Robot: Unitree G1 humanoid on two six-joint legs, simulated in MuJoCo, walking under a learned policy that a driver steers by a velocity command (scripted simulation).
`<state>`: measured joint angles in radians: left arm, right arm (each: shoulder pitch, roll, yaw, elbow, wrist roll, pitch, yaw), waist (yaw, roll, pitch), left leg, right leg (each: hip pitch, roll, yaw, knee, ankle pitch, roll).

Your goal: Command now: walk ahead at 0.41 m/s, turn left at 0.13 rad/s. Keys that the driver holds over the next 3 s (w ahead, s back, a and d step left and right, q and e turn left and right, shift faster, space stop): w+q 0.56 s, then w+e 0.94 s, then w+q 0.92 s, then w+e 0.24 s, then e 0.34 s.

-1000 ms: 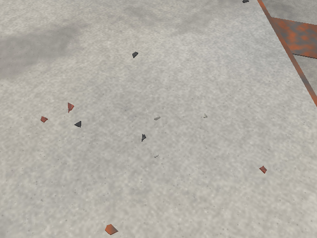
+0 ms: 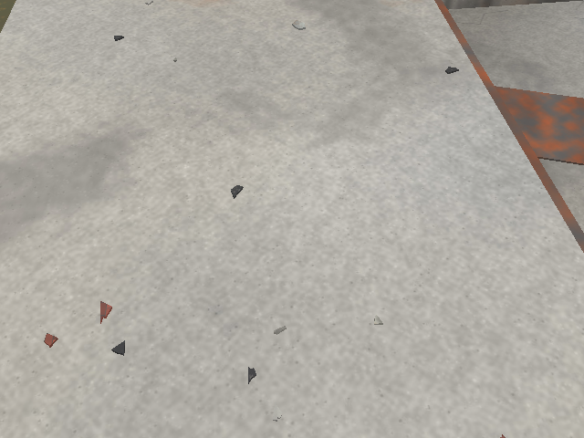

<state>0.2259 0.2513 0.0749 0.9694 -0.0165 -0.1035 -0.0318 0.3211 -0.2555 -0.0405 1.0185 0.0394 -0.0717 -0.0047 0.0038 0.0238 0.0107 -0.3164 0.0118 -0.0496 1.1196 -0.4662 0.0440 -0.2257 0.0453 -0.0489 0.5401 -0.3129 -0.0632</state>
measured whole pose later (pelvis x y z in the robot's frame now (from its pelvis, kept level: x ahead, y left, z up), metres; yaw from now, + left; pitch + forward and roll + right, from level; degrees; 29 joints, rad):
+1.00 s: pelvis +0.51 +0.17 -0.02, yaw +11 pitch +3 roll +0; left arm 0.05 0.26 0.04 0.81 -0.01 -0.10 -0.06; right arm 0.35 -0.28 -0.06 0.92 -0.02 -0.04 -0.03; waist -0.04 0.00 0.02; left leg 0.03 -0.05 0.07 0.57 -0.43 0.05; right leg -0.51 0.05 -0.06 0.54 -0.07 -0.11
